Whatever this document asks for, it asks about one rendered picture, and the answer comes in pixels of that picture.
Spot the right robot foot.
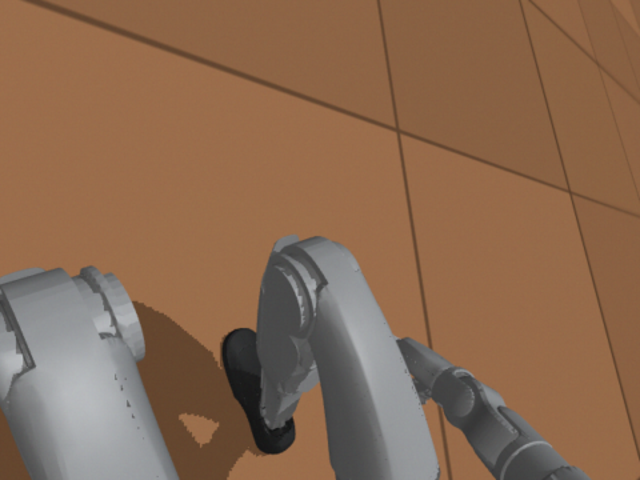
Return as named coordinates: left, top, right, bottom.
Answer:
left=222, top=328, right=295, bottom=454

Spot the right robot hand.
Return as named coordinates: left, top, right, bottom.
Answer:
left=394, top=335, right=455, bottom=405

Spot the right robot arm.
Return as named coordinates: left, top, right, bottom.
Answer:
left=431, top=367, right=592, bottom=480

